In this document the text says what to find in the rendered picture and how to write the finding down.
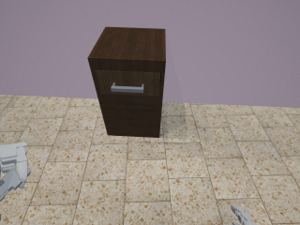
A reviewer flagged drawer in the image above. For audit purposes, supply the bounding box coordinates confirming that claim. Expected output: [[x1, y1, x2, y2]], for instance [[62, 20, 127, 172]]
[[95, 69, 161, 97]]

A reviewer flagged right robot hand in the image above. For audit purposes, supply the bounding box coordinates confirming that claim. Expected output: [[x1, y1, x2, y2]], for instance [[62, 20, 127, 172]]
[[231, 204, 257, 225]]

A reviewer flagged cabinet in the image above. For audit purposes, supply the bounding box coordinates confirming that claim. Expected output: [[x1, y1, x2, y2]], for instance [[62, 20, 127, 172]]
[[87, 26, 166, 138]]

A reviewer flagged handle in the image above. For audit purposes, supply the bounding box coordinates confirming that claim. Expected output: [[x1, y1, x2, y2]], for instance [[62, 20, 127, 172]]
[[111, 82, 144, 93]]

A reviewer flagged left robot hand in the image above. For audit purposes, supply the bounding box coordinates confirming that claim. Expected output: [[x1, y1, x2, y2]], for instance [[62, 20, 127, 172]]
[[0, 142, 32, 202]]

